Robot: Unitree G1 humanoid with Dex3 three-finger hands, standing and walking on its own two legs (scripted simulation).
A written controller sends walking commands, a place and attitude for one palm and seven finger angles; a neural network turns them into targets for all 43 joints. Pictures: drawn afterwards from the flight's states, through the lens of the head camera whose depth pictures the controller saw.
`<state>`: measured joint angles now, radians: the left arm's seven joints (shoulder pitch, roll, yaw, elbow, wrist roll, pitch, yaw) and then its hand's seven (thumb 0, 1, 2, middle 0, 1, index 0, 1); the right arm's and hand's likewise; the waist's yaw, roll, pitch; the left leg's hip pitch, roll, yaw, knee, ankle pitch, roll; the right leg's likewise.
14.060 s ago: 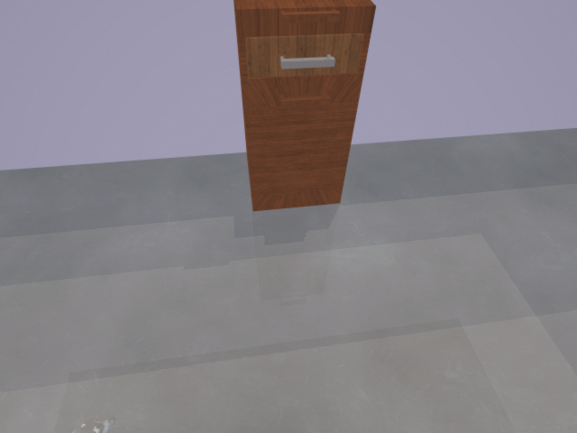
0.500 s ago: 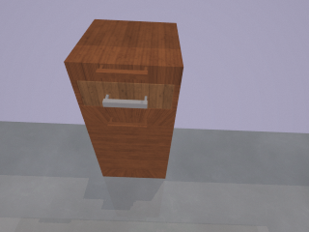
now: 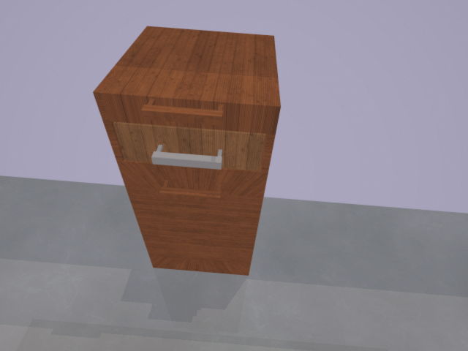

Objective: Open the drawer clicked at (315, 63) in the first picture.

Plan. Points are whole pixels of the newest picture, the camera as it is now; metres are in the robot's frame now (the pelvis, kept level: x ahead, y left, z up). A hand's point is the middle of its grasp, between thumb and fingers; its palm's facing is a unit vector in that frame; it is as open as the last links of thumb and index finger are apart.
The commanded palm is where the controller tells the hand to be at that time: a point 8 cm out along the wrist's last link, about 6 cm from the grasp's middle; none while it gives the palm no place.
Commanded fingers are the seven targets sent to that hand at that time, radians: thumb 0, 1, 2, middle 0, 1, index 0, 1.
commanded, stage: shuffle to correct the standing spot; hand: left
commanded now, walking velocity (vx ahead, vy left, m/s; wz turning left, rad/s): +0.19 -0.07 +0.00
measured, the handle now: (188, 155) +0.58 +0.16 -0.03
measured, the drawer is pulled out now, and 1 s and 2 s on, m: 0.00 0.00 0.00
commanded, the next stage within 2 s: come to a stop and stand still in 0.08 s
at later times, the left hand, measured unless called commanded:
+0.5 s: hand out of the picture +0.12 +0.13 -0.17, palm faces +0.00 -0.97 -0.25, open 7.3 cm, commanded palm none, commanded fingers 0.00 0.90 0.90 -0.20 -0.30 -0.20 -0.30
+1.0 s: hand out of the picture +0.02 +0.13 -0.17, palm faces +0.04 -0.98 -0.18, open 7.3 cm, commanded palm none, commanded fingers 0.00 0.90 0.90 -0.20 -0.30 -0.20 -0.30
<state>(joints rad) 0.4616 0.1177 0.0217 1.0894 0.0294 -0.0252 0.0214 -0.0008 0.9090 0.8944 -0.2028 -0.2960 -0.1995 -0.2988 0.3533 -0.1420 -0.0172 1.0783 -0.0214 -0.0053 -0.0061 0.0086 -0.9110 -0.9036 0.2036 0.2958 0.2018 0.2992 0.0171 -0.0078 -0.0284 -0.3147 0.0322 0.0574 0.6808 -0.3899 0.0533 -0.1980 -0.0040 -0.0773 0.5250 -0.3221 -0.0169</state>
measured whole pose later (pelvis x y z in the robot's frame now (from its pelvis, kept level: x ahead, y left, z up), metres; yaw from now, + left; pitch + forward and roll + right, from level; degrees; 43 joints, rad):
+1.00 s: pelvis +0.03 -0.04 +0.01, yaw +0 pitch +0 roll +1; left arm 0.34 0.14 0.03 1.06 0.03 0.02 0.02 0.00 0.92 0.89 -0.20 -0.30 -0.20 -0.30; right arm 0.33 -0.13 -0.01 1.06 -0.03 -0.01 -0.02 0.01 -0.93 -0.90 0.20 0.30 0.20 0.30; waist 0.00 -0.02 -0.02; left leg -0.23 -0.03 0.13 0.42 -0.20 0.06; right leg -0.21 -0.03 -0.04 0.57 -0.38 -0.01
